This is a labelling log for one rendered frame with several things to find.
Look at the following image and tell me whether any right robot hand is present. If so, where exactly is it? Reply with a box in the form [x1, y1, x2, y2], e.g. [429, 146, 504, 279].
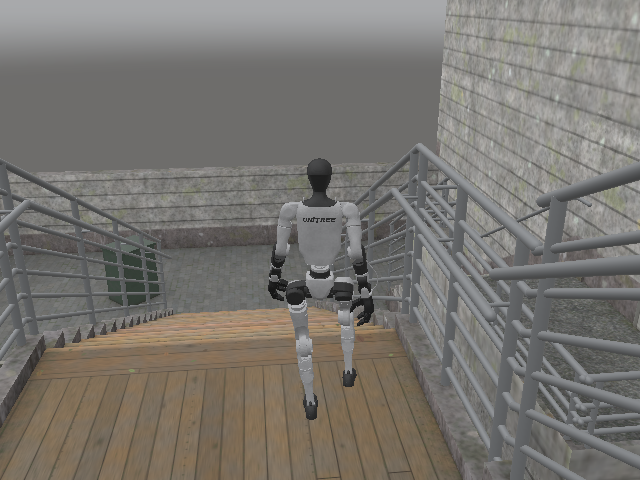
[350, 296, 374, 326]

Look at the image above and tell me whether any left robot forearm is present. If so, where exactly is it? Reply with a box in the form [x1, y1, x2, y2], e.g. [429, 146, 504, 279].
[269, 241, 286, 282]

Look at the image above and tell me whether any right robot upper arm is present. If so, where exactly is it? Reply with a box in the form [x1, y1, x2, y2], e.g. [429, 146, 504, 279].
[340, 202, 363, 260]

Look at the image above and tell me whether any left robot hand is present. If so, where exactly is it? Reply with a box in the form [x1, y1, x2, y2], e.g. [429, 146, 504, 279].
[268, 279, 288, 301]

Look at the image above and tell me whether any right robot thigh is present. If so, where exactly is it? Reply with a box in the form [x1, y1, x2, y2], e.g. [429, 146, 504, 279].
[333, 277, 354, 326]

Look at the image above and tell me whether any humanoid robot torso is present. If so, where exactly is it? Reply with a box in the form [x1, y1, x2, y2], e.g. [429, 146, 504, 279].
[296, 197, 343, 300]

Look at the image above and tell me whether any left robot upper arm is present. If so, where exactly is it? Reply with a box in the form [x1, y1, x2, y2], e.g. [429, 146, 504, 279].
[275, 202, 299, 256]

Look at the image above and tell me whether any right robot forearm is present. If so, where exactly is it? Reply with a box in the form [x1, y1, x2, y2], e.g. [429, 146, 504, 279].
[352, 244, 372, 298]

